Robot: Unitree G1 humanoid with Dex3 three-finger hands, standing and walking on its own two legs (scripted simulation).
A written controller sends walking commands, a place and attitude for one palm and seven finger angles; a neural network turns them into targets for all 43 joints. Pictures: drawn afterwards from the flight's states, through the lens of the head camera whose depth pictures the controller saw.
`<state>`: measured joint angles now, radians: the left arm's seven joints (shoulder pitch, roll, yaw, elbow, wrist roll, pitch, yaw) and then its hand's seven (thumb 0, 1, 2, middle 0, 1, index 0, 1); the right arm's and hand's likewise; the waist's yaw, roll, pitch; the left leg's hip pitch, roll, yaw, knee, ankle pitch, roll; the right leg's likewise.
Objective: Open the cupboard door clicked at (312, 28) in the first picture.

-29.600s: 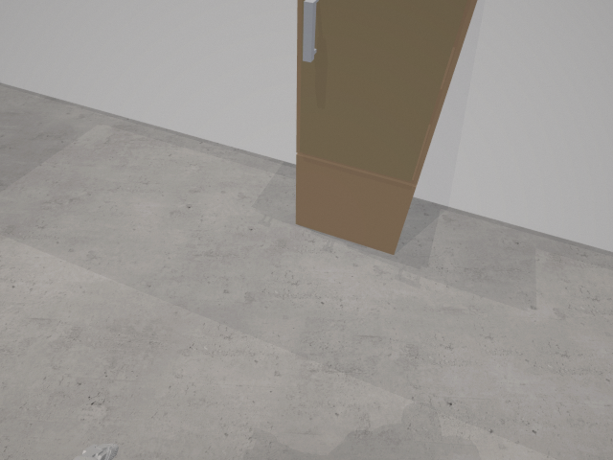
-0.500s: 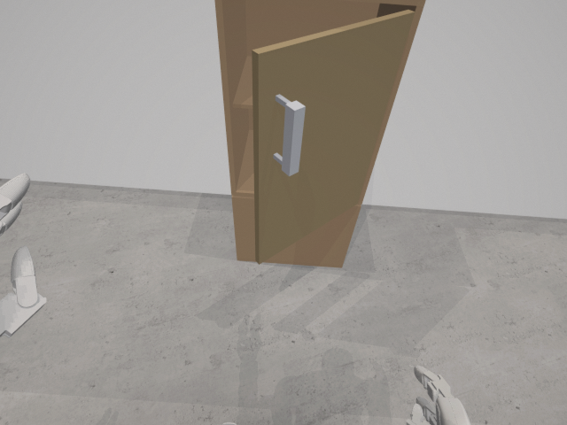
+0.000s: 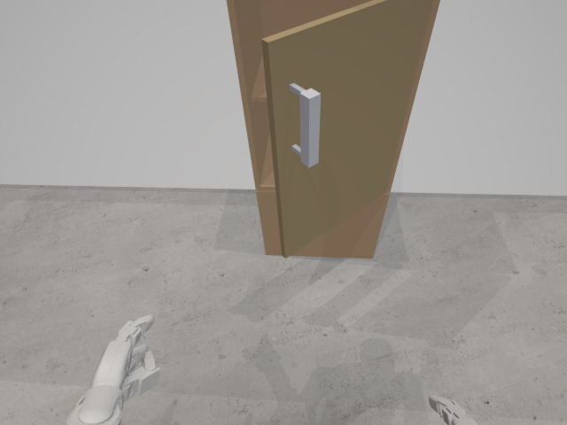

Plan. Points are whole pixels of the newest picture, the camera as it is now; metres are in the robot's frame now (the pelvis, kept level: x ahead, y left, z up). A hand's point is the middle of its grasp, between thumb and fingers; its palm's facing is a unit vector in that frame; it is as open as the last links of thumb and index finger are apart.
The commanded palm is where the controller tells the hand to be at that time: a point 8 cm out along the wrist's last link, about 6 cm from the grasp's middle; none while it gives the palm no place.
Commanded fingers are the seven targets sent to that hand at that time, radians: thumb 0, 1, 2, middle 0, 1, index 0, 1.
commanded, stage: let the arm hang, fingers relaxed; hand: left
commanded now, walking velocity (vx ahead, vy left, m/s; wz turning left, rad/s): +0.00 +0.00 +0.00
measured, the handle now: (302, 125) +0.60 -0.03 +0.10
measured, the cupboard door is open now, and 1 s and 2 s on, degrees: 42 42 42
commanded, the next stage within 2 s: look to check the result in 0.92 s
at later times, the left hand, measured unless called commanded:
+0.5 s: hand out of the picture -0.01 +0.17 -0.16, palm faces +0.07 -0.98 -0.20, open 7.3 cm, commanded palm none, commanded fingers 0.00 0.90 0.90 -0.20 -0.30 -0.20 -0.30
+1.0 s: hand out of the picture +0.01 +0.16 -0.16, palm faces +0.06 -0.98 -0.17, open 7.3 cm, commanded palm none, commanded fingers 0.00 0.90 0.90 -0.20 -0.30 -0.20 -0.30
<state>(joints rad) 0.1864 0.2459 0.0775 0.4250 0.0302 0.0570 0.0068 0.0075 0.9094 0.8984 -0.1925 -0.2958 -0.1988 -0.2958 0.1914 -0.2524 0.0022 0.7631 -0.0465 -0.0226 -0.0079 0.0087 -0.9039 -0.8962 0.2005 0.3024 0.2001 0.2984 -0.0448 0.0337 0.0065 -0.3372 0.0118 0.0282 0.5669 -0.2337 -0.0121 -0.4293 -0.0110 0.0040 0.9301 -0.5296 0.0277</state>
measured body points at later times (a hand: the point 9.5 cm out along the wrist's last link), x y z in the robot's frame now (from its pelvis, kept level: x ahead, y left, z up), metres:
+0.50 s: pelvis +0.03 +0.00 +0.02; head +0.05 -0.01 +0.47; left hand -0.01 +0.22 -0.14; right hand +0.03 -0.21 -0.15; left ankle +0.02 +0.10 -0.73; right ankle +0.02 -0.11 -0.73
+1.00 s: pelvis +0.03 +0.00 +0.02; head +0.04 +0.00 +0.47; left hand +0.01 +0.21 -0.14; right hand +0.01 -0.20 -0.15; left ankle +0.02 +0.10 -0.73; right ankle +0.02 -0.11 -0.73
